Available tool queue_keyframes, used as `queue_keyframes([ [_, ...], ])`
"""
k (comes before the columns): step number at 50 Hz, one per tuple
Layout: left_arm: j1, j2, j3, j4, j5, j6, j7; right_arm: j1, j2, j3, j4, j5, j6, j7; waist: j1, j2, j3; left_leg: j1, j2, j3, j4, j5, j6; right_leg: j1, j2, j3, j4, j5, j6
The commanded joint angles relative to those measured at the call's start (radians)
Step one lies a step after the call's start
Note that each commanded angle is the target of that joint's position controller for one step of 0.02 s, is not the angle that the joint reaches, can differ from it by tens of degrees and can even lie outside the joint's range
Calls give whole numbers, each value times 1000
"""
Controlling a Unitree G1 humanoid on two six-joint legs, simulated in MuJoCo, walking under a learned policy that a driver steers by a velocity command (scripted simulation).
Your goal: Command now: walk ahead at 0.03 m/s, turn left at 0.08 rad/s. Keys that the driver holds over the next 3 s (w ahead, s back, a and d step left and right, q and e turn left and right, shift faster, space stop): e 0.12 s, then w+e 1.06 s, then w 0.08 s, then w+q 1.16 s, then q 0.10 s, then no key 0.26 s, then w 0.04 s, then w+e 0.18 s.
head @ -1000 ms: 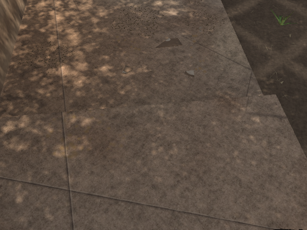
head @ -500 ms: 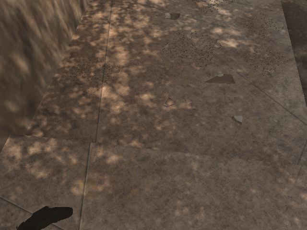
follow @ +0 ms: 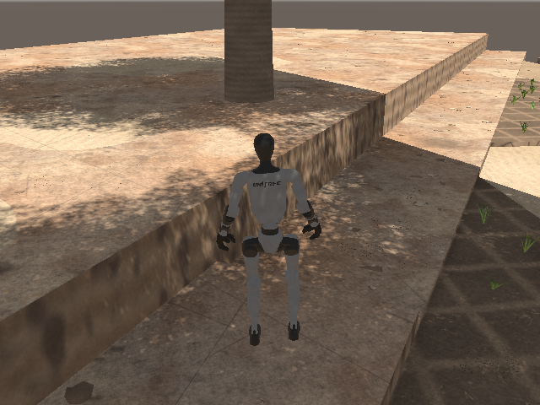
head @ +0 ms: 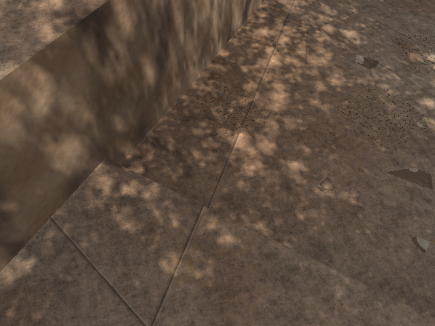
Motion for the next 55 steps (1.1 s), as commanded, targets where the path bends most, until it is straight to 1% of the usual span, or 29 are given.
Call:
queue_keyframes([
  [1, 50, 51, 10, -12, 0, 3, 2, -53, -59, -2, -33, -9, -32, -10, 23, 172, -175, 138, 220, -130, -168, 535, 167, 25, -24, 68, 22, 98, 18],
  [4, 24, 26, -9, -13, -8, 6, -3, -67, -70, -6, -3, -23, -39, -15, 0, 172, -146, 131, 210, -83, -176, 453, 163, 118, -19, 61, -197, 138, 23],
  [6, 0, 58, -5, -34, -10, 10, -1, -43, -123, -23, 21, -15, -30, -22, -24, 180, -132, 162, 256, -126, -173, 422, 193, 115, -7, 43, -237, 98, 19],
  [10, -29, 76, -2, -61, -21, 13, -3, 24, -177, -50, 58, 14, -20, -30, -76, 178, -52, 188, 328, -264, -301, -229, 208, -6, -8, 10, -216, 21, -39],
  [12, -33, 59, -3, -65, -23, 3, -11, 33, -165, -53, 73, 23, -34, -29, -72, 159, -14, 215, 350, -293, -331, -316, 199, -46, -23, 21, -238, -15, -79],
  [13, 117, 30, -22, -16, 98, -61, -24, 95, -50, -11, 55, -26, -94, -9, -51, 8, 28, 209, 473, -420, -407, -391, 230, -25, -40, 69, -259, 70, -106],
  [15, 134, 2, -17, -8, 68, -108, -27, -36, -88, -25, 57, -16, -135, -21, 0, 129, -20, 150, 360, -256, -388, -364, 166, 170, -7, 24, -382, 74, -147],
  [17, 175, 16, -4, 21, 55, -130, -59, -81, -135, -35, 55, -23, -118, -30, 22, 81, -41, 130, 283, -114, -292, -383, 141, 317, 48, -44, -597, 218, -173],
  [18, 206, 16, 0, 40, 58, -144, -69, -49, -118, -32, 65, -40, -97, -35, 14, 45, -53, 103, 248, -49, -198, -383, 143, 419, 71, -45, -684, 251, -176],
  [19, 243, 18, 6, 34, 73, -160, -67, 12, -63, -17, 92, -75, -86, -33, 13, 9, -92, 32, 210, 10, -32, -317, 124, 542, 33, 42, -669, 216, -200],
  [20, 321, 139, 30, 7, 59, -178, -37, -84, 33, 11, 10, -94, -98, -16, 64, -150, -107, -260, 34, 90, 280, -305, 12, 682, -237, 565, -741, 212, -423],
  [21, 366, 126, 24, 9, 72, -191, -33, -130, 29, 20, 16, -76, -123, 14, 122, -88, -1, -519, 5, -109, 383, -324, 13, 724, -309, 728, -857, 37, -463],
  [22, 322, 76, 16, 16, 78, -191, -42, -137, -6, 11, 40, -48, -132, 19, 92, -57, 65, -600, 38, -119, 499, -264, 22, 708, -272, 608, -842, 48, -395],
  [23, 323, 29, 0, 13, 77, -179, -54, -109, -59, -7, 65, -57, -139, 11, 80, -45, 29, -585, 43, -94, 571, -222, 19, 700, -220, 533, -834, 109, -372],
  [24, 331, -5, -19, 20, 69, -171, -64, -94, -64, -10, 75, -84, -142, 7, 60, -43, 12, -567, 47, -80, 603, -174, 21, 666, -188, 477, -824, 180, -357],
  [25, 306, -20, -31, 11, 64, -160, -68, -96, -38, 0, 81, -90, -143, 10, 32, -30, 25, -535, 56, -57, 599, -123, 21, 590, -170, 433, -820, 268, -341],
  [31, 303, 69, -12, 1, 58, -135, -100, -229, 4, 32, 53, -41, -122, 32, 45, -33, 18, -256, 19, 54, 181, 68, -51, 345, -83, 283, -841, 562, -332],
  [34, 328, 84, 3, 11, 66, -125, -116, -262, -28, 33, 41, -47, -116, 39, 36, -62, 28, -192, 2, 53, 72, 114, -26, 369, -153, 359, -813, 676, -339],
  [37, 263, 93, 12, -6, 83, -126, -114, -126, -97, 15, 75, -20, -122, 25, -67, -51, -49, 114, -49, 85, 16, 248, 38, 307, -92, 312, -643, 980, -255],
  [38, 253, 34, -3, -19, 97, -133, -116, 62, -134, 5, 122, -14, -133, 14, -137, 17, -197, 393, 11, 19, 47, 312, 112, 205, 8, 264, -416, 936, -181],
  [39, 428, -105, -43, -37, 118, -151, -111, 317, -175, 4, 169, -36, -138, 5, -125, 230, -478, 840, 290, -320, 36, 482, 367, -11, 188, 209, -98, 417, -102],
  [40, 401, -101, -43, -33, 90, -159, -122, 501, -138, 20, 235, -62, -133, 3, -184, 278, -505, 944, 457, -702, -146, 217, 441, -261, 231, 214, 276, -117, -86],
  [41, 219, -27, -16, -44, 69, -159, -119, 425, -113, 19, 248, -56, -149, 6, -183, 168, -136, 614, 411, -614, -241, -89, 300, -406, 124, 227, 402, -6, -124],
  [42, 183, -11, -11, -27, 67, -153, -94, 256, -57, 36, 222, -24, -149, 10, -115, 132, -21, 346, 392, -464, -292, -218, 238, -364, 35, 183, 394, 105, -156],
  [43, 197, -26, -19, -18, 90, -143, -78, 177, 29, 67, 206, -9, -146, 5, -64, 100, -73, 243, 364, -366, -328, -94, 219, -259, -17, 174, 318, 171, -172],
  [45, 177, -99, -48, -16, 109, -121, -85, 100, 88, 85, 203, -18, -144, -14, -11, 84, -87, 162, 326, -214, -388, 147, 199, -152, -66, 167, 237, 184, -162],
  [47, 127, -101, -51, -33, 85, -107, -101, 67, 50, 65, 214, -26, -161, -28, 2, 90, -71, 155, 297, -79, -440, 191, 193, -165, -86, 142, 102, 148, -130],
  [50, 64, -100, -65, -42, 66, -107, -118, 108, -16, 37, 247, -61, -175, -26, -21, 69, -61, 163, 270, 81, -467, 337, 196, -166, -92, 78, -96, 325, -95],
  [55, -5, -57, -61, -55, 67, -91, -115, 202, -58, 26, 308, -71, -177, 8, -33, 98, -15, 280, 297, 190, -416, 473, 166, -181, -63, 78, -284, 481, -126],
])
Next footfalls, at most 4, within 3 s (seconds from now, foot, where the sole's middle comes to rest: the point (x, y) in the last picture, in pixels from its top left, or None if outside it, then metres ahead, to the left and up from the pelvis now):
0.38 right None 0.02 -0.14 -0.77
0.76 left None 0.40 -0.04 -0.77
1.24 right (359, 313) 0.50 -0.45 -0.77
1.84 left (334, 208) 0.96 -0.48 -0.89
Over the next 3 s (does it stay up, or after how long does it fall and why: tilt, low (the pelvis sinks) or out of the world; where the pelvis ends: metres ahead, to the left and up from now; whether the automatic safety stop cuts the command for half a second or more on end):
stays up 1.21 -0.64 -0.12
